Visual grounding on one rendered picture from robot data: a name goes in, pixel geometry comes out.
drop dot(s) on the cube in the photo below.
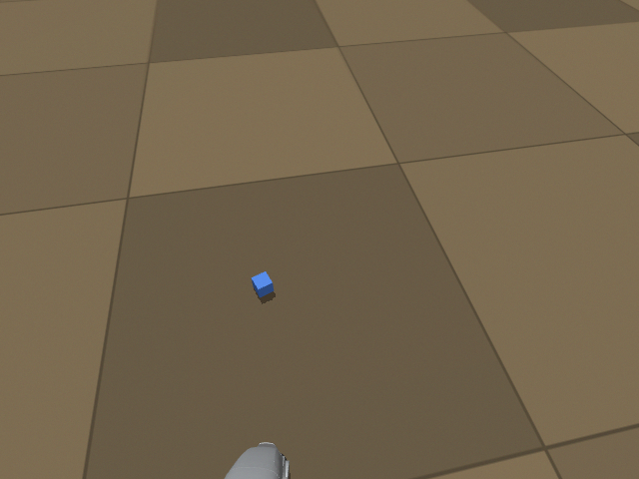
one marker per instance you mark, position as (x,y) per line
(262,284)

